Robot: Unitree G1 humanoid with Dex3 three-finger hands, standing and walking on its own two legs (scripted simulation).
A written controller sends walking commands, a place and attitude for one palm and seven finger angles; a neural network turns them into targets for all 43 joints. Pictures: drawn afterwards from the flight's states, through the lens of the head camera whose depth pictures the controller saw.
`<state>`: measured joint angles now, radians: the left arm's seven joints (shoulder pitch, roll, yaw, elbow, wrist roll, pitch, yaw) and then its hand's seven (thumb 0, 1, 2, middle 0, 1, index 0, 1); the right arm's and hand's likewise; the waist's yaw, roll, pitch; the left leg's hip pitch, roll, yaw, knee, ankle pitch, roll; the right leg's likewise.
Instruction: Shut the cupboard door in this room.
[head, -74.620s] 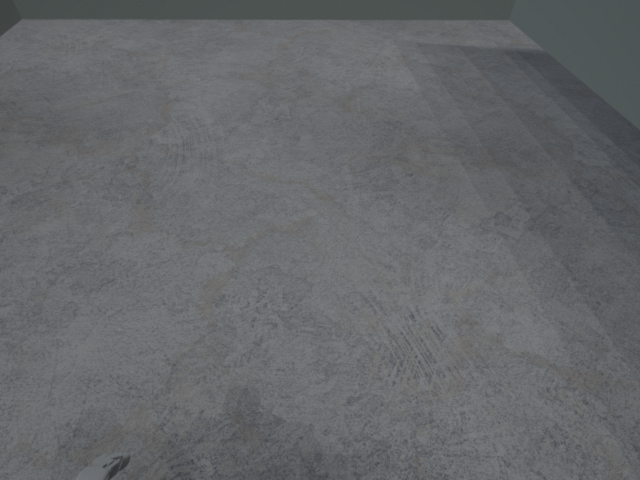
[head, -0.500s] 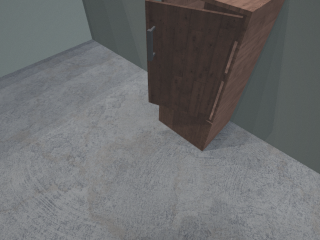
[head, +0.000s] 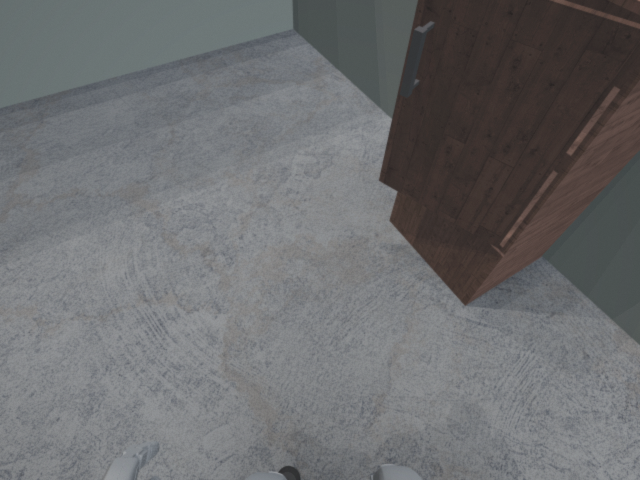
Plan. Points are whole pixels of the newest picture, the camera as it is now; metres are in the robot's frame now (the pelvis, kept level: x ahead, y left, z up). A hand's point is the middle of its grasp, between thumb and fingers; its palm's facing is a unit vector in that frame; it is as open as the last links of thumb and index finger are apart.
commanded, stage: walk to a spot facing it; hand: left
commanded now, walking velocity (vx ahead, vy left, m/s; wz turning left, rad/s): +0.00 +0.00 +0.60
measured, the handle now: (417, 60) +0.91 -0.19 +0.01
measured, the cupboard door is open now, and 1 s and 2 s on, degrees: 20 20 20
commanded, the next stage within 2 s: turn to face it in 1.44 s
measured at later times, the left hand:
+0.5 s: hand out of the picture -0.05 +0.15 -0.17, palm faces +0.38 -0.88 -0.28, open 7.4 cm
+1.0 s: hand out of the picture +0.04 +0.18 -0.15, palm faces +0.58 -0.75 -0.30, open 7.4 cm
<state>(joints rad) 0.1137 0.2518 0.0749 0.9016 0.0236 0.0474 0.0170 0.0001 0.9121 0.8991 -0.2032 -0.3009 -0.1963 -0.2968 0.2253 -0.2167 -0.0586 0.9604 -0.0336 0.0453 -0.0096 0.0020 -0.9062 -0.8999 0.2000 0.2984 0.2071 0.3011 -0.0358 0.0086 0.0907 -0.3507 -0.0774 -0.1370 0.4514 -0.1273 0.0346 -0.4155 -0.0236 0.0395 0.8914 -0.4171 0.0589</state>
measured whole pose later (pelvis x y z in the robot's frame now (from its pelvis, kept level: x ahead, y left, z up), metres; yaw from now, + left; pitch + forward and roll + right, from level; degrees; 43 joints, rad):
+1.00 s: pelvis +0.08 -0.05 -0.01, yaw +38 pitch -1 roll +1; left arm 0.20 0.22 0.06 0.84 0.03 -0.03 -0.01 0.00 0.91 0.90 -0.20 -0.30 -0.20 -0.30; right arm 0.31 -0.25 -0.07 0.98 -0.03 0.05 0.01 0.01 -0.91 -0.90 0.20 0.30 0.21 0.30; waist -0.03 0.04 0.06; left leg -0.39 -0.03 -0.09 1.04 -0.50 0.02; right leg -0.35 -0.08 -0.12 0.65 -0.29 -0.01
